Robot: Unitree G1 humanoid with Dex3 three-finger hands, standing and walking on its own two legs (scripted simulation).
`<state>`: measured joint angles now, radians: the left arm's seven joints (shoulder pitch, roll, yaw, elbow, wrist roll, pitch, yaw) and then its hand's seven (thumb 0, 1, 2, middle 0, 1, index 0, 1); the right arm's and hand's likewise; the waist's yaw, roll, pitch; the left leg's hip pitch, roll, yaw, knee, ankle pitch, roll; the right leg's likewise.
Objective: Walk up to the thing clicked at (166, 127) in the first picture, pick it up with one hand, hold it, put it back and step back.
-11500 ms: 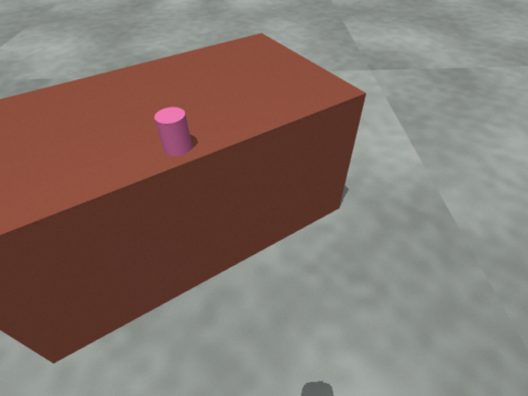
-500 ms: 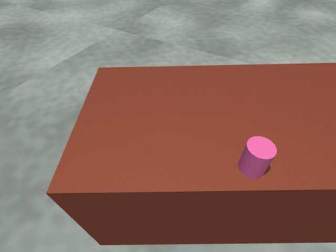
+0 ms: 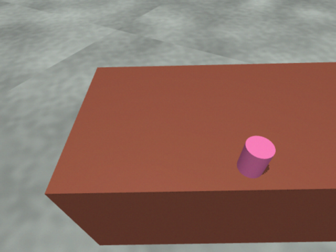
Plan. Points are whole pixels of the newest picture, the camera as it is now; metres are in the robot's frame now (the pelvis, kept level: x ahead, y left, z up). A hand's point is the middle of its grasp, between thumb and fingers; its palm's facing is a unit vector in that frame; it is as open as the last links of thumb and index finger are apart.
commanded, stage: stand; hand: right
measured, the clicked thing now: (254, 157) +0.42 -0.26 -0.07
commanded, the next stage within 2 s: rise first in 0.22 s
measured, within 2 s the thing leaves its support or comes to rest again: neither
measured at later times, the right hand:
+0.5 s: hand out of the picture +0.15 -0.24 -0.14, palm faces +0.15 +0.94 -0.32, open 9.5 cm
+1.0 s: hand (284, 234) +0.19 -0.25 -0.06, palm faces +0.28 +0.88 -0.37, open 16.9 cm
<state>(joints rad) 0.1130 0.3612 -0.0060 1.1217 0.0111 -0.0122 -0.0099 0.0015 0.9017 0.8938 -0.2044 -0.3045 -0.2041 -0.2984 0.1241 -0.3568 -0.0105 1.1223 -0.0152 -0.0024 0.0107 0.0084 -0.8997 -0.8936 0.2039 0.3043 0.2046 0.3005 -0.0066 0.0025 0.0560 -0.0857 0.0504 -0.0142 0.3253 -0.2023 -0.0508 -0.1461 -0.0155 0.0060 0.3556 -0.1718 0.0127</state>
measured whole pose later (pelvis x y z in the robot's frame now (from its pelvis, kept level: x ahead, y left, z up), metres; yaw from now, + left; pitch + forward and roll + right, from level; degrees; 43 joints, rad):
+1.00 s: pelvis +0.01 +0.02 -0.01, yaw +0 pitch +0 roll +0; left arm 0.20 0.24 0.08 0.64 -0.02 -0.08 0.09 -0.01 -0.41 0.05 -0.07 -0.07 -0.07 -0.05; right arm 0.27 -0.30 -0.19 0.44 0.03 -0.09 -0.08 0.00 0.40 -0.07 0.06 0.06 0.06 0.06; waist -0.03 -0.02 0.00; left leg -0.17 0.04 -0.01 0.44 -0.28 -0.03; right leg -0.21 -0.03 0.02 0.43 -0.22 0.03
